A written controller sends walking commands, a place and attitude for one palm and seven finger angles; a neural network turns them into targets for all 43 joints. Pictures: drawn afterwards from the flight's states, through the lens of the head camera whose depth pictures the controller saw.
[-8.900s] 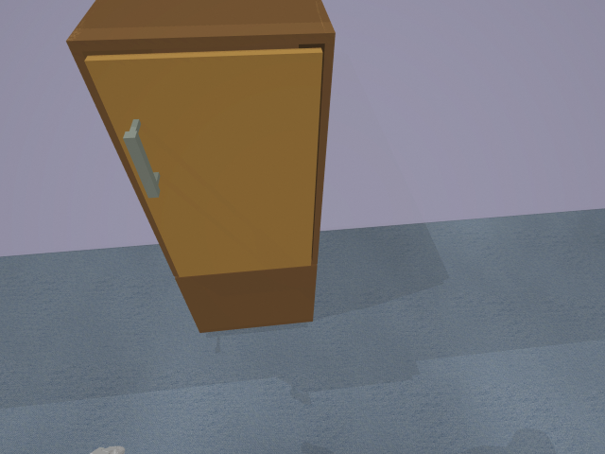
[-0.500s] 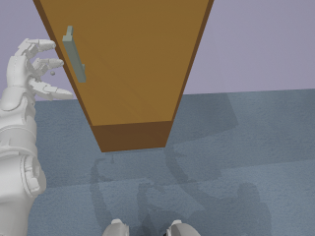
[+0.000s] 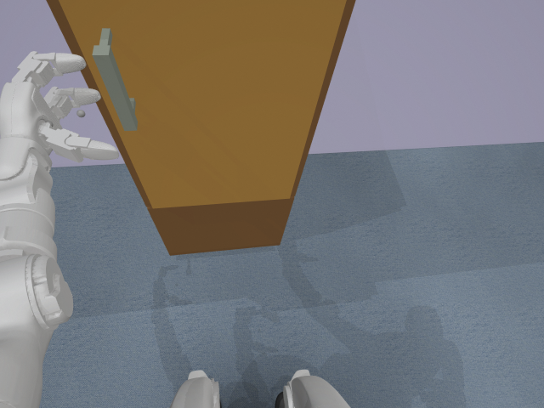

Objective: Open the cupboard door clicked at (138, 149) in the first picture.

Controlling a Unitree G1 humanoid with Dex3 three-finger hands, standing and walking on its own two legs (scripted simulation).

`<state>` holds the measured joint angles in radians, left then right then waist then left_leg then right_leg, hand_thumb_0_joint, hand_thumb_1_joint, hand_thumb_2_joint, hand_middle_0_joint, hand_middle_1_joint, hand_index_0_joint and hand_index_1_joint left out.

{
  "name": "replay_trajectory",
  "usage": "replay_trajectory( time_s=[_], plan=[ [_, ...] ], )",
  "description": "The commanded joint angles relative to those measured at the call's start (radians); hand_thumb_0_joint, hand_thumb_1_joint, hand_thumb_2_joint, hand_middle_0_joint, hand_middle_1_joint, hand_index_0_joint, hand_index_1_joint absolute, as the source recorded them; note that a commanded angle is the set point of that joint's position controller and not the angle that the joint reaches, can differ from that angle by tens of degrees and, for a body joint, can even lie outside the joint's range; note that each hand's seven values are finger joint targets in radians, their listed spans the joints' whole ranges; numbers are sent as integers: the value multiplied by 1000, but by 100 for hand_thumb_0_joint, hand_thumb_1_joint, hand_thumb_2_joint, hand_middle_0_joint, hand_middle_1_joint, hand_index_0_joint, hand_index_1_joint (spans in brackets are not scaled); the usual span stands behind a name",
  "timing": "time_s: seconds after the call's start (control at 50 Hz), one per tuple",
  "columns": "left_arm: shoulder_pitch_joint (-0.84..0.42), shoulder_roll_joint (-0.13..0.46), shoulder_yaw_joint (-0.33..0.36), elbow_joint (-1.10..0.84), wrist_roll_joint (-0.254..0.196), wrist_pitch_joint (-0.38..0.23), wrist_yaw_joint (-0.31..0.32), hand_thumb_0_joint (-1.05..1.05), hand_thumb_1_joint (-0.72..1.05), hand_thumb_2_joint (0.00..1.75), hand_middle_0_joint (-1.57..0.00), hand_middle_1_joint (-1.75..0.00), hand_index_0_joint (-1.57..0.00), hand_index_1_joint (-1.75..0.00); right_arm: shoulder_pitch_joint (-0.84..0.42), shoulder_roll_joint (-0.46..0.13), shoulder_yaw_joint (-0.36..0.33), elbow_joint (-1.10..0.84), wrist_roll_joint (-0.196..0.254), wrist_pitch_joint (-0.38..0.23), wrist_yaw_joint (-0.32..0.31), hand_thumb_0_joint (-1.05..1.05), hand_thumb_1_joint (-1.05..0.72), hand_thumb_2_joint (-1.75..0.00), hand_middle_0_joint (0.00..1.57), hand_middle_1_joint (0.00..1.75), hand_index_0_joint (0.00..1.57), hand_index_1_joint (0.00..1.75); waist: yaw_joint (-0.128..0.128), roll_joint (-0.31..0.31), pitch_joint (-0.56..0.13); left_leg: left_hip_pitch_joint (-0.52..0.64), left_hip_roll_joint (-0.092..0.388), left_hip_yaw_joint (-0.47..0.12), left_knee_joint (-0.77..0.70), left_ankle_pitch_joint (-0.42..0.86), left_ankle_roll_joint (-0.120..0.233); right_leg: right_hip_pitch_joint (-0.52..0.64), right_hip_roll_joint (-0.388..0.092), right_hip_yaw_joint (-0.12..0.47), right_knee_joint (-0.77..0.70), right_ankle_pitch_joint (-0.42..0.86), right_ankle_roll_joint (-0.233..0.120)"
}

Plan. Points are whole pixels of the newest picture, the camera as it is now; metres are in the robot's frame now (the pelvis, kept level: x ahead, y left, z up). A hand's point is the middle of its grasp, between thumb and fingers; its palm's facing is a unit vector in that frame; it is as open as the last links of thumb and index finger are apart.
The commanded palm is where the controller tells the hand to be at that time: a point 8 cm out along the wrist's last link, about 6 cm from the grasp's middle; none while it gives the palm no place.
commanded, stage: slide the fingers in behind the handle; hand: left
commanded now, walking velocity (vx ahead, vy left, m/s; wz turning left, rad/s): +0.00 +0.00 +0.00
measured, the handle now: (119, 83) +0.57 +0.19 +0.10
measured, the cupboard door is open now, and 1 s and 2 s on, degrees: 0 0 1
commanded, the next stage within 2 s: close the thumb around the handle in 1.44 s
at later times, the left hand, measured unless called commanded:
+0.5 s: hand (106, 114) +0.51 +0.20 +0.10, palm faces +0.05 -1.00 +0.01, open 14.0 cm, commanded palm +0.48 +0.24 +0.10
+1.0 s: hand (136, 109) +0.52 +0.16 +0.10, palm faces +0.07 -1.00 +0.00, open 13.9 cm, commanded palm +0.49 +0.21 +0.10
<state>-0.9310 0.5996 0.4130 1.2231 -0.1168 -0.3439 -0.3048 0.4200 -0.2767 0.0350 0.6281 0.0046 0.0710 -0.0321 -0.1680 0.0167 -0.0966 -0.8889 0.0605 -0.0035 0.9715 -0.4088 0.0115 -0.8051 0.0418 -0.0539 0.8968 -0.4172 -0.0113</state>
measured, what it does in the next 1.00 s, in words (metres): stands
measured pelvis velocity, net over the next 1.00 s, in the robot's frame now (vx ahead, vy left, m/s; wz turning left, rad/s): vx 0.01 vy -0.01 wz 0.00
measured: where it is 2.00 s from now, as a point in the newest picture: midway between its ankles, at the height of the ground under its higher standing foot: outside the picture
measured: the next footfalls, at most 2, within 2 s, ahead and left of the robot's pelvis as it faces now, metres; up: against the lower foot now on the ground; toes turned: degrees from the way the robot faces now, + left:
none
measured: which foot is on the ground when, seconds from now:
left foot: down 0.00-1.00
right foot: down 0.00-1.00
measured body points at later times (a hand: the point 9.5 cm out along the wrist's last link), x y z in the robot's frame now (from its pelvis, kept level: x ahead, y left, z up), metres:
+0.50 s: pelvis +0.01 +0.00 +0.00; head +0.11 +0.02 +0.44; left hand +0.50 +0.25 +0.10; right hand +0.02 -0.26 -0.11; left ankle +0.03 +0.11 -0.68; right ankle +0.00 -0.12 -0.68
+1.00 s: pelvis +0.01 -0.01 +0.00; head +0.11 +0.01 +0.44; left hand +0.51 +0.22 +0.10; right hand +0.00 -0.27 -0.11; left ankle +0.03 +0.11 -0.68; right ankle +0.00 -0.12 -0.68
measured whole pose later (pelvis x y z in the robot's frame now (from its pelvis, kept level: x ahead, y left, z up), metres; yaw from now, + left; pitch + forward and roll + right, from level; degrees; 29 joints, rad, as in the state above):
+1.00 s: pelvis +0.01 -0.01 +0.00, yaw +0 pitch +19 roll -2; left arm -0.94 0.45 0.37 1.20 -0.07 -0.38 -0.12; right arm 0.41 -0.25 0.02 0.62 -0.01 0.06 0.01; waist -0.18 0.03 -0.11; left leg -0.88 0.06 0.01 0.97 -0.42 0.00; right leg -0.81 0.04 -0.04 0.92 -0.43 -0.02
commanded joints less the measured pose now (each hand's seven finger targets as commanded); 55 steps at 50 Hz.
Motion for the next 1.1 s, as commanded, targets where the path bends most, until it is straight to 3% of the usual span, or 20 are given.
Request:
replay_trajectory(
  time_s=[0.0, 0.12, 0.2, 0.26, 0.32, 0.36, 0.42, 0.44, 0.48, 0.52, 0.56, 0.64, 0.68, 0.7, 0.72, 0.88, 0.96, 1.0, 1.02, 1.08],
  plan=[
    [-444, 254, 35, -232, -10, -63, 7, 0, -50, 30, -30, -120, -30, -120, 148, -184, -63, -56, -2, -22, -9, 0, -90, -90, 20, 30, 20, 30, -4, 141, -447, 389, -33, -41, -94, 300, 24, 104, 21, 30, -109, 270, -2],
    [-422, 249, 46, -245, -1, -74, 36, 0, -50, 30, -30, -120, -30, -120, 150, -179, -66, -60, -4, -19, -1, 0, -90, -90, 20, 30, 20, 30, 1, 123, -438, 382, -33, -35, -94, 311, 25, 120, 24, 30, -110, 287, -1],
    [-418, 217, 29, -277, 4, -80, 50, 0, -50, 30, -30, -120, -30, -120, 147, -175, -71, -62, -3, -19, 3, 0, -90, -90, 20, 30, 20, 30, 6, 164, -456, 429, -30, -37, -96, 341, 19, 100, 25, 24, -106, 297, -5],
    [-422, 188, 14, -261, -1, -71, 60, 0, -50, 30, -30, -120, -30, -120, 147, -173, -71, -60, -3, -19, 6, 0, -90, -90, 20, 30, 20, 30, -9, 116, -420, 400, -31, -33, -99, 323, 23, 110, 26, 25, -113, 296, -1],
    [-413, 178, 13, -292, 3, -81, 67, 0, -50, 30, -30, -120, -30, -120, 146, -169, -72, -62, -6, -19, 9, 0, -90, -90, 20, 30, 20, 30, 8, 139, -460, 432, -32, -37, -95, 370, 19, 118, 25, 23, -100, 331, -5],
    [-390, 126, -10, -291, -3, -80, 74, 0, -50, 30, -30, -120, -30, -120, 141, -164, -75, -64, -6, -21, 15, 0, -90, -90, 20, 30, 20, 30, 6, 139, -448, 451, -31, -35, -95, 374, 17, 103, 27, 18, -104, 326, -5],
    [-394, 119, -14, -244, -3, -69, 83, 0, -50, 30, -30, -120, -30, -120, 141, -167, -73, -57, -5, -17, 15, 0, -90, -90, 20, 30, 20, 30, -8, 85, -392, 404, -31, -36, -99, 343, 20, 96, 25, 19, -109, 314, -1],
    [-409, 110, -26, -246, -1, -67, 86, 0, -50, 30, -30, -120, -30, -120, 136, -167, -73, -59, -3, -18, 15, 0, -90, -90, 20, 30, 20, 30, -12, 97, -376, 394, -32, -34, -102, 318, 20, 86, 24, 20, -112, 294, -1],
    [-449, 137, -7, -272, 5, -78, 100, 0, -50, 30, -30, -120, -30, -120, 140, -167, -72, -57, -8, -21, 12, 0, -90, -90, 20, 30, 20, 30, -12, 96, -402, 400, -34, -39, -95, 324, 22, 97, 22, 24, -103, 300, -4],
    [-465, 87, -44, -278, 11, -87, 109, 0, -50, 30, -30, -120, -30, -120, 132, -159, -72, -57, -8, -26, 15, 0, -90, -90, 20, 30, 20, 30, -17, 119, -425, 423, -35, -40, -90, 333, 19, 79, 21, 22, -99, 299, -3],
    [-479, 112, -25, -271, 14, -96, 122, 0, -50, 30, -30, -120, -30, -120, 135, -163, -73, -50, -10, -29, 16, 0, -90, -90, 20, 30, 20, 30, -16, 111, -424, 420, -34, -45, -89, 322, 18, 78, 21, 24, -99, 286, -3],
    [-462, 28, -78, -294, 18, -107, 135, 0, -50, 30, -30, -120, -30, -120, 129, -154, -77, -48, -14, -32, 27, 0, -90, -90, 20, 30, 20, 30, -8, 159, -470, 484, -32, -52, -81, 378, 8, 53, 22, 14, -87, 304, -8],
    [-429, 61, -38, -252, 17, -97, 151, 0, -50, 30, -30, -120, -30, -120, 140, -162, -77, -46, -16, -27, 27, 0, -90, -90, 20, 30, 20, 30, -4, 90, -451, 448, -33, -53, -83, 383, 13, 83, 24, 11, -85, 321, -8],
    [-444, 38, -61, -248, 16, -85, 154, 0, -50, 30, -30, -120, -30, -120, 130, -159, -75, -51, -13, -26, 28, 0, -90, -90, 20, 30, 20, 30, -14, 100, -438, 422, -37, -40, -85, 355, 16, 83, 21, 19, -93, 321, -1],
    [-459, 66, -42, -243, 23, -81, 162, 0, -50, 30, -30, -120, -30, -120, 136, -160, -75, -46, -14, -23, 26, 0, -90, -90, 20, 30, 20, 30, -12, 71, -425, 395, -37, -41, -87, 336, 18, 99, 19, 19, -92, 317, -1],
    [-460, 111, -2, -251, 41, -108, 189, 0, -50, 30, -30, -120, -30, -120, 143, -157, -73, -54, -21, -32, 28, 0, -90, -90, 20, 30, 20, 30, -3, 67, -460, 347, -49, -22, -77, 318, 26, 164, 18, 42, -91, 347, 0],
    [-444, 75, -35, -226, 36, -92, 173, 0, -50, 30, -30, -120, -30, -120, 141, -154, -73, -58, -14, -30, 28, 0, -90, -90, 20, 30, 20, 30, -12, 60, -431, 320, -50, -12, -84, 281, 27, 166, 16, 45, -103, 336, 4],
    [-464, 78, -30, -267, 28, -101, 171, 0, -50, 30, -30, -120, -30, -120, 144, -153, -76, -58, -15, -31, 27, 0, -90, -90, 20, 30, 20, 30, -7, 97, -473, 350, -50, -10, -83, 306, 26, 175, 15, 49, -101, 359, 4],
    [-455, 40, -57, -257, 25, -96, 168, 0, -50, 30, -30, -120, -30, -120, 143, -149, -76, -55, -13, -31, 28, 0, -90, -90, 20, 30, 20, 30, -14, 101, -463, 363, -49, -12, -83, 312, 24, 156, 17, 42, -103, 355, 2],
    [-473, 50, -46, -260, 21, -99, 175, 0, -50, 30, -30, -120, -30, -120, 155, -154, -77, -44, -17, -31, 27, 0, -90, -90, 20, 30, 20, 30, -16, 80, -450, 365, -47, -22, -84, 324, 25, 149, 20, 37, -100, 353, 1]
  ],
)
